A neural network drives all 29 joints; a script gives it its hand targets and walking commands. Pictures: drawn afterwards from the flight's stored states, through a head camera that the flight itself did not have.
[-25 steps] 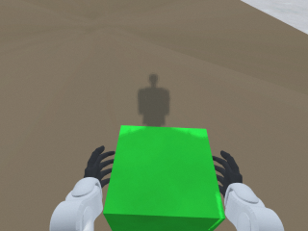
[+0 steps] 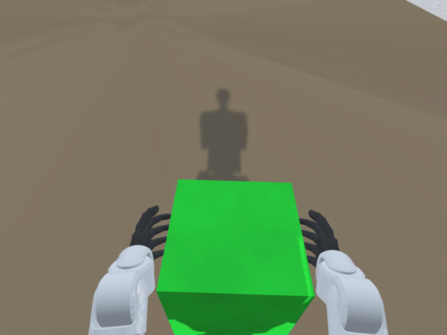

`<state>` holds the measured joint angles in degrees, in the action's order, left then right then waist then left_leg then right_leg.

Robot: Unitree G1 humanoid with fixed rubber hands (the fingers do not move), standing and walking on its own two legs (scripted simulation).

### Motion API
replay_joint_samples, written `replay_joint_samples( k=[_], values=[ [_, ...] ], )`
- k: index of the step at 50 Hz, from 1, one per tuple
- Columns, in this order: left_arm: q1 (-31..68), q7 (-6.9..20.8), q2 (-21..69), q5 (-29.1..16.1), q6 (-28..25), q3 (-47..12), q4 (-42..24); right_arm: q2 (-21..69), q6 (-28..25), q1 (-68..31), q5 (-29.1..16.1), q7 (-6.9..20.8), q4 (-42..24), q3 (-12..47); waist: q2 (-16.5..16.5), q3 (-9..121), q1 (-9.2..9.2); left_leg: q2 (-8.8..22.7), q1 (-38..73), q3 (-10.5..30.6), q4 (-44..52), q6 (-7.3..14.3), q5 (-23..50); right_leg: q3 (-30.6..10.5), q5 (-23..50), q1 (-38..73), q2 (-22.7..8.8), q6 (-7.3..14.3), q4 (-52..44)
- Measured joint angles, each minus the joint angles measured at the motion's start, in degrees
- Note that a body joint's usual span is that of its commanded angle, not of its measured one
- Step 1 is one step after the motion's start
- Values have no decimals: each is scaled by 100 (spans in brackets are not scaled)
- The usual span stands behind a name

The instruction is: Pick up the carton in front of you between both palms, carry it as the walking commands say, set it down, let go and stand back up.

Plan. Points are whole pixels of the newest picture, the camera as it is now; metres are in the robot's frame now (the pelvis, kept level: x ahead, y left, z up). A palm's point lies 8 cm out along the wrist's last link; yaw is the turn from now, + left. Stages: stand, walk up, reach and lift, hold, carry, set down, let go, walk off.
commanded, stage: carry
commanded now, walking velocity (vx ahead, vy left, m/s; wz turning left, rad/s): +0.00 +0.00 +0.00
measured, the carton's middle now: (231, 263) +0.28 +0.00 -0.03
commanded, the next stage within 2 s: none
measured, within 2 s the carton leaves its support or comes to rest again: neither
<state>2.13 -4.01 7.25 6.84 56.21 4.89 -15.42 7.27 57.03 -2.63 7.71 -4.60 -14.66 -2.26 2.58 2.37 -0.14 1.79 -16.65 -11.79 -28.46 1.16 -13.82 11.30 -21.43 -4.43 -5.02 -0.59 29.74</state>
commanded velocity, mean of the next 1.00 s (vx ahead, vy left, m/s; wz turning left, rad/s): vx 0.00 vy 0.00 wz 0.00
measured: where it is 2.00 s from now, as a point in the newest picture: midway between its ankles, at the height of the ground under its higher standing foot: outside the picture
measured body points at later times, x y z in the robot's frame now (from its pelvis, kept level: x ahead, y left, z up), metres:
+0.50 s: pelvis -0.03 -0.01 +0.00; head -0.02 -0.02 +0.45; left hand +0.29 +0.13 +0.03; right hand +0.28 -0.17 +0.03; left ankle +0.00 +0.11 -0.73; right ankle -0.14 -0.08 -0.73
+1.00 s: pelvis -0.07 +0.00 +0.00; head -0.09 +0.00 +0.45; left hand +0.23 +0.15 +0.04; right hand +0.23 -0.15 +0.03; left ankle +0.00 +0.11 -0.73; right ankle -0.14 -0.08 -0.73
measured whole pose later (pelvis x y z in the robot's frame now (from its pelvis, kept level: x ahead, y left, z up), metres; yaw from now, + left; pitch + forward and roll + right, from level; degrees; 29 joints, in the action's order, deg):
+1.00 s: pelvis -0.07 +0.00 +0.00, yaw -1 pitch +1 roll +0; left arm 12.8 -1.7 8.2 13.6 41.7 9.8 7.4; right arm 8.1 41.4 -11.9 13.6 -0.8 7.7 -9.4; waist 0.8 3.5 -0.5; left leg 4.8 -21.6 -10.9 -30.5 1.4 -9.4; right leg 13.7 -23.3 -8.3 -3.2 1.2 30.8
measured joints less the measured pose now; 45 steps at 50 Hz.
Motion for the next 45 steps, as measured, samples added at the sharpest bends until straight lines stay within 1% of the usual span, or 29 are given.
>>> replay_joint_samples(
  k=[1,3,5,8,12,17,20,23,26,28,30,32,36,39,42,45],
  values=[
    [13,8,0,32,-96,-4,125,1,-98,-8,52,35,122,-16,-3,9,10,9,-23,30,-71,8,-58,-51,-62,-25,15,-4,111],
    [78,53,-1,148,-282,3,383,2,-324,-51,96,135,404,-59,-75,69,1,68,-51,77,-115,-3,-99,-116,-199,76,121,-20,-87],
    [268,117,3,303,-514,73,808,3,-602,-219,239,209,851,-134,-95,145,-26,99,-102,78,-92,-46,-95,-138,-248,92,167,-27,-280],
    [573,164,24,387,-934,191,1392,18,-945,-465,350,241,1283,-320,-162,127,-1,139,-217,105,-168,-85,-97,-94,-282,53,199,-6,-346],
    [759,171,47,394,-1323,262,1614,30,-1323,-584,362,243,1429,-439,-175,46,14,192,-257,100,-235,-109,-57,-1,-265,-56,194,26,-144],
    [968,250,80,626,-1731,479,2253,71,-1740,-883,539,327,2174,-632,-165,71,57,253,-249,117,-253,-105,-30,53,-222,-110,219,43,-4],
    [984,249,82,617,-1864,520,2392,73,-1858,-891,527,309,2287,-658,-167,37,47,266,-246,115,-266,-108,61,73,-175,-115,215,37,42],
    [1020,237,88,571,-1884,555,2341,81,-1884,-938,507,303,2256,-672,-166,43,6,275,-263,82,-232,-139,14,81,-295,-70,232,76,-133],
    [1059,192,98,473,-1756,552,2126,85,-1833,-959,452,307,2101,-685,-158,17,-8,277,-382,50,-309,-129,33,80,-424,-138,218,189,-162],
    [1051,175,97,460,-1629,474,2034,69,-1749,-856,442,312,1952,-658,-180,12,-11,293,-408,64,-308,-124,62,111,-368,-177,224,175,-126],
    [1024,215,92,503,-1540,440,2025,57,-1650,-777,472,312,1881,-611,-177,26,19,294,-440,79,-335,-119,72,138,-385,-206,216,173,-80],
    [1009,249,90,564,-1510,451,2116,56,-1583,-771,501,308,1953,-595,-169,26,58,295,-446,90,-355,-112,83,157,-395,-215,210,174,-36],
    [938,255,76,532,-1549,442,2037,57,-1490,-796,406,244,1837,-568,-132,-39,97,295,-474,99,-373,-86,139,221,-379,-260,186,170,58],
    [938,242,76,563,-1529,457,1980,73,-1508,-888,429,292,1913,-602,-107,-39,78,300,-515,97,-380,-58,196,229,-360,-327,177,180,128],
    [981,244,84,627,-1481,496,2131,84,-1536,-939,553,359,2142,-643,-96,12,43,298,-547,111,-368,-34,256,251,-333,-369,172,182,163],
    [973,238,82,656,-1457,473,2186,77,-1543,-903,578,375,2198,-644,-110,45,-17,314,-549,100,-340,-14,311,242,-279,-390,183,181,159]
  ],
)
